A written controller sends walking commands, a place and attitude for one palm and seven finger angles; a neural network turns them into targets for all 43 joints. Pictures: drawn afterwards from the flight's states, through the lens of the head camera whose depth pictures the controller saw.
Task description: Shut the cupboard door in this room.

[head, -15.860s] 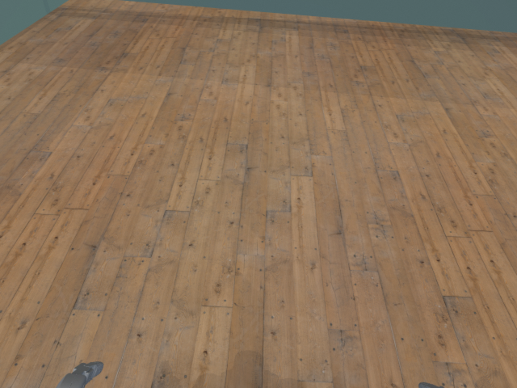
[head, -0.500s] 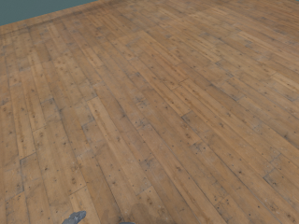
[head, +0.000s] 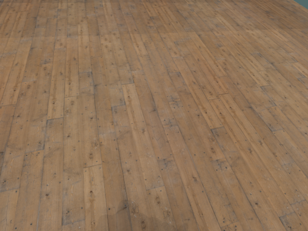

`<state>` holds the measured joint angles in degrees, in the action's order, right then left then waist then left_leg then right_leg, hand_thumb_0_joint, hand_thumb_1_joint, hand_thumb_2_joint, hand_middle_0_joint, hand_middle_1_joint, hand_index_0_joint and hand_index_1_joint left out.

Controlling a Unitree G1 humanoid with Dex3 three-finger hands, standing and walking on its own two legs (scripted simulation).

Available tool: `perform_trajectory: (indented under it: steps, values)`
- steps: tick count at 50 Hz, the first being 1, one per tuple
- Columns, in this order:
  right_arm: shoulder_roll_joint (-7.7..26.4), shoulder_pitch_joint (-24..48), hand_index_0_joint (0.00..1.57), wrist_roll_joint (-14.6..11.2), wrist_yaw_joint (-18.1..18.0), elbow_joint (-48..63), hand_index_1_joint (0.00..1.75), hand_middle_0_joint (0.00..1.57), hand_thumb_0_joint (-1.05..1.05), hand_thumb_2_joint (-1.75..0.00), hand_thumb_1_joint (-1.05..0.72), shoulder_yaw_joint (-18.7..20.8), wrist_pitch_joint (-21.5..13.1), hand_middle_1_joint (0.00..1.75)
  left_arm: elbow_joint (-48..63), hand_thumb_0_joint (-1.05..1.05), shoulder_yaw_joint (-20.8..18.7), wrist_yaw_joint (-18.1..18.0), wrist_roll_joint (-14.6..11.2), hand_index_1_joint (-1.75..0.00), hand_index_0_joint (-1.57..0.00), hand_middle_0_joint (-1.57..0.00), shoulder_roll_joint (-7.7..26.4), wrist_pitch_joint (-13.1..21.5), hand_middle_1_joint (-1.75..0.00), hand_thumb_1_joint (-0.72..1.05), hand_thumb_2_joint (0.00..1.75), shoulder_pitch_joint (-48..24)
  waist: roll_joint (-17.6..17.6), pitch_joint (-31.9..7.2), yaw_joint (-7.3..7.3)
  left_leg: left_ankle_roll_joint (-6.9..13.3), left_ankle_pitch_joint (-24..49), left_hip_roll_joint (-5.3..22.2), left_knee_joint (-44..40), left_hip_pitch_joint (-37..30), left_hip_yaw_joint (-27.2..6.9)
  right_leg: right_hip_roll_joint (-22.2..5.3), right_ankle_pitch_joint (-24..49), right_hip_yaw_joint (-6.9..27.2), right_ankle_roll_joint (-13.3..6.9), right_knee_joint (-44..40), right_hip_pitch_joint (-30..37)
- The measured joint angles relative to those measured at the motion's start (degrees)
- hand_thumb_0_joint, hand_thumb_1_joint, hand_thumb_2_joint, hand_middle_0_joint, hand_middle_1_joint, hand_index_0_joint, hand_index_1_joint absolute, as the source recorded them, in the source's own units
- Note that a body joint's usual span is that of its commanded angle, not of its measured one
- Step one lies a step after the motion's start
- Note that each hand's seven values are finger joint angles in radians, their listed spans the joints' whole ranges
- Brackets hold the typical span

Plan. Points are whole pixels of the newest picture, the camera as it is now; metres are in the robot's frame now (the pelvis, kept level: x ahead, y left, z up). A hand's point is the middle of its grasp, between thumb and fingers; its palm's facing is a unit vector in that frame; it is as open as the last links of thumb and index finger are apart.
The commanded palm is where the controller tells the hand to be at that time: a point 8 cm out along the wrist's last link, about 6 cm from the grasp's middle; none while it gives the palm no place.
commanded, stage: turn or walk to find it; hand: left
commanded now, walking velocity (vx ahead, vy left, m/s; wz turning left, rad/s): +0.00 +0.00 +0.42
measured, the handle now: out of the picture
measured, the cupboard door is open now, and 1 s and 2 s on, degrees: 80 80 80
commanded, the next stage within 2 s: stand and wait in 1.10 s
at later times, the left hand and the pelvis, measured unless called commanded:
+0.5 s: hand out of the picture +0.07 +0.19 -0.14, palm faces +0.17 -0.95 -0.27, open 7.3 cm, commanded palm none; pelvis -0.02 -0.02 +0.01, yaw +10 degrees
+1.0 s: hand out of the picture -0.12 +0.14 -0.15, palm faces +0.45 -0.85 -0.27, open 7.3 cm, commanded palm none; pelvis -0.04 -0.05 +0.01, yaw +24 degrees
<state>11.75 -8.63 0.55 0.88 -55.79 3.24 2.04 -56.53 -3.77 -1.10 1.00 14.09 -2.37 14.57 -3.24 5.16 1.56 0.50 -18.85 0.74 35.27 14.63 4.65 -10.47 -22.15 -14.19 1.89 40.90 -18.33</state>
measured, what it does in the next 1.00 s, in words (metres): steps on the spot, turning left: right foot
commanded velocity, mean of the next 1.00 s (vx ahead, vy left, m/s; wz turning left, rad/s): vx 0.00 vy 0.00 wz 0.42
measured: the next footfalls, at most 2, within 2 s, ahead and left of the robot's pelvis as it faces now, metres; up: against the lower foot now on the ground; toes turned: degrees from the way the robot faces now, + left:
right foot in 0.52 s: +0.03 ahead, -0.13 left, +0.00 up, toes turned +8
left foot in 1.08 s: -0.09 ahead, +0.08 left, +0.00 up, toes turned +30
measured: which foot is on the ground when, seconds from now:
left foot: down 0.00-0.52, up 0.54-1.00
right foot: up 0.00-0.50, down 0.52-1.00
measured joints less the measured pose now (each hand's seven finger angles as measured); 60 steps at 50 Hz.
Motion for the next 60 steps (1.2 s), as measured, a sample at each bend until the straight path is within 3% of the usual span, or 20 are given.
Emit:
perform_trajectory:
  steps: [3, 6, 10, 17, 21, 24, 25, 26, 27, 29, 33, 38, 44, 50, 54, 57, 60]
  values:
    - [-1.12, 0.27, 0.19, 0.32, -0.33, 0.8, 0.3, 0.2, 0.0, -0.9, -0.91, -0.72, -0.63, 0.3, -1.03, 0.0, -0.44, -0.07, 0.09, -0.3, -0.2, -0.2, 1.0, -1.89, -0.3, 0.91, 0.9, -0.39, -0.32, -0.57, 0.04, 1.76, 0.21, -0.3, -1.27, -0.32, -0.65, 2.67, -5.9, 6.07, 0.99, 11.96, -4.62]
    - [-1.47, 0.04, 0.2, 0.34, -0.9, 0.79, 0.3, 0.2, 0.0, -0.9, -0.91, -1.27, -0.74, 0.3, -1.09, 0.01, -0.57, 0.46, 0.16, -0.3, -0.2, -0.2, 1.05, -1.85, -0.3, 0.91, 0.9, -1.43, 0.55, -1.13, -0.19, 2.03, 3.02, -0.74, -5.53, -1.27, -2.12, 4.17, -2.47, 9.36, 1.72, 19.19, -7.54]
    - [-1.79, -0.61, 0.2, 0.09, -1.08, 0.57, 0.3, 0.2, 0.0, -0.9, -0.9, -1.48, -1.09, 0.3, -0.23, 0.0, -0.36, 0.61, 0.05, -0.3, -0.2, -0.2, 0.85, -0.92, -0.3, 0.91, 0.9, -2.6, 1.12, -1.59, -0.37, 2.62, 5.91, -1.79, -9.76, -2.14, -3.45, 4.66, 0.6, 11.82, 2.82, 21.44, -8.62]
    - [-2.14, -2.81, 0.2, 0.36, -1.03, 0.21, 0.3, 0.2, 0.0, -0.9, -0.9, -0.93, -1.02, 0.3, 1.07, 0.0, 0.04, 0.12, -0.24, -0.3, -0.2, -0.2, -0.03, -0.89, -0.3, 0.91, 0.9, -5.49, 1.85, -1.77, -2.23, 2.36, 7.46, -3.26, -10.74, -1.27, -5.9, 5.71, -1.76, 13.05, 3.45, 15.02, -5.99]
    - [-1.58, -4.15, 0.2, 0.65, -1.0, -0.35, 0.3, 0.2, 0.0, -0.9, -0.9, -0.44, -0.41, 0.3, 2.23, 0.0, 0.5, 0.04, -0.52, -0.3, -0.2, -0.2, -1.21, -0.62, -0.3, 0.91, 0.9, -7.63, 3.03, -1.36, -3.58, 1.43, 7.73, -3.69, -9.54, 0.35, -7.72, 7.06, -3.37, 12.98, 2.77, 7.66, -3.31]
    - [-0.87, -5.07, 0.2, 0.69, -0.91, -0.84, 0.3, 0.2, 0.0, -0.9, -0.9, 0.06, 0.17, 0.3, 3.27, 0.0, 0.94, 0.08, -0.74, -0.3, -0.2, -0.2, -2.2, 0.12, -0.3, 0.91, 0.9, -8.53, 4.1, -1.34, -4.16, 0.27, 7.63, -4.03, -7.9, 2.12, -9.05, 8.18, -0.72, 12.58, 2.04, -0.88, 0.02]
    - [-0.64, -5.45, 0.2, 0.6, -0.88, -0.98, 0.3, 0.2, 0.0, -0.9, -0.9, 0.24, 0.32, 0.3, 3.63, 0.0, 1.09, 0.1, -0.79, -0.3, -0.2, -0.2, -2.45, 0.55, -0.3, 0.91, 0.9, -8.52, 4.32, -1.49, -4.18, -0.23, 7.33, -4.27, -6.85, 2.91, -9.45, 8.37, 2.12, 12.22, 1.84, -5.48, 1.91]
    - [-0.24, -5.72, 0.2, 0.39, -0.82, -1.18, 0.3, 0.2, 0.0, -0.9, -0.9, 0.48, 0.46, 0.3, 3.77, 0.0, 1.21, 0.04, -0.7, -0.3, -0.2, -0.2, -2.88, 1.08, -0.3, 0.91, 0.9, -8.49, 5.02, -1.49, -4.11, -0.82, 6.77, -4.19, -5.3, 3.79, -10.0, 8.78, 4.23, 11.56, -0.14, -8.68, 3.28]
    - [0.26, -5.74, 0.2, 0.2, -0.81, -1.47, 0.3, 0.2, 0.0, -0.9, -0.9, 0.78, 0.7, 0.3, 3.76, 0.0, 1.4, -0.06, -0.44, -0.3, -0.2, -0.2, -3.53, 1.5, -0.3, 0.91, 0.9, -8.42, 6.08, -1.17, -4.17, -1.18, 3.65, -3.95, -2.47, 4.81, -10.57, 9.25, 4.72, 10.72, -2.01, -8.84, 3.59]
    - [0.81, -6.09, 0.2, 0.28, -0.77, -1.7, 0.3, 0.2, 0.0, -0.9, -0.9, 1.31, 1.47, 0.3, 4.07, 0.0, 1.87, -0.1, -0.25, -0.3, -0.2, -0.2, -4.32, 1.85, -0.3, 0.91, 0.9, -7.47, 6.31, -1.3, -4.21, -1.72, -4.67, -4.66, 7.87, 8.18, -9.85, 8.5, 4.31, 9.56, -3.86, -8.5, 4.0]
    - [2.04, -6.2, 0.19, 0.64, -0.23, -2.0, 0.3, 0.2, 0.0, -0.9, -0.91, 2.12, 2.26, 0.3, 3.61, 0.0, 2.0, -0.28, -0.39, -0.3, -0.2, -0.2, -5.36, 1.65, -0.3, 0.91, 0.9, -5.16, 6.28, -1.63, -3.94, -2.76, -4.11, -3.41, 26.5, 13.26, -8.17, 7.17, 5.44, 7.65, -4.41, -11.62, 6.24]
    - [2.93, -6.16, 0.19, 0.63, -0.09, -2.42, 0.3, 0.2, 0.0, -0.9, -0.91, 2.27, 2.4, 0.3, 2.61, 0.0, 2.01, -0.28, -0.34, -0.3, -0.2, -0.2, -5.86, 2.19, -0.3, 0.91, 0.9, -2.91, 6.18, -1.47, -3.54, -4.65, -0.94, -0.22, 31.82, 13.46, -8.21, 6.25, 6.16, 4.59, -4.78, -13.38, 7.6]
    - [2.96, -3.77, 0.19, 0.47, -0.25, -2.88, 0.3, 0.2, 0.0, -0.9, -0.91, 1.75, 2.92, 0.3, 1.53, 0.0, 1.61, -0.29, 0.21, -0.3, -0.2, -0.2, -5.11, 2.5, -0.3, 0.91, 0.9, -0.33, 5.0, -0.82, -1.71, -5.41, -4.19, 1.55, 25.31, 9.76, -6.88, 4.77, 5.8, 1.81, -4.62, -12.59, 7.15]
    - [2.13, 0.73, 0.19, -0.19, -0.3, -1.45, 0.3, 0.2, 0.0, -0.9, -0.91, 0.59, 1.97, 0.3, -0.01, 0.0, 1.04, -0.08, 0.72, -0.3, -0.2, -0.2, -3.18, 1.91, -0.3, 0.91, 0.9, 1.56, 3.12, 0.25, 0.4, -4.36, -7.26, 1.18, 11.03, 4.15, -3.03, 2.98, 5.24, -0.35, -3.43, -10.04, 5.4]
    - [1.48, 2.69, 0.19, -0.3, -0.13, 0.36, 0.3, 0.2, 0.0, -0.9, -0.91, -0.13, 0.31, 0.3, -0.98, 0.0, 0.37, 0.06, 0.25, -0.3, -0.2, -0.2, -1.23, 1.08, -0.3, 0.91, 0.9, 2.68, 1.9, -0.18, 0.82, -2.43, 1.72, 0.45, -3.09, -1.39, -0.95, 1.45, 3.04, -2.03, -1.61, -4.75, 3.09]
    - [-0.13, 3.57, 0.19, 0.04, -0.17, 1.01, 0.3, 0.2, 0.0, -0.9, -0.91, -0.73, -0.59, 0.3, -1.85, 0.0, -0.02, -0.16, -0.01, -0.3, -0.2, -0.2, 0.54, -0.84, -0.3, 0.91, 0.9, 2.05, -0.38, 0.05, 1.41, 0.62, 0.4, -0.8, -1.83, -1.22, -0.72, 2.29, -6.91, 3.99, 0.46, 6.93, -1.49]
    - [-0.88, 2.93, 0.19, 0.28, -0.75, 1.17, 0.3, 0.2, 0.0, -0.9, -0.91, -1.28, -0.68, 0.3, -2.21, 0.0, -0.16, 0.13, 0.06, -0.3, -0.2, -0.2, 0.86, -1.69, -0.3, 0.91, 0.9, 0.72, 0.13, -0.82, 0.89, 1.38, 1.34, -0.87, -4.44, -2.11, -2.19, 4.07, -6.18, 7.71, 1.36, 15.78, -5.02]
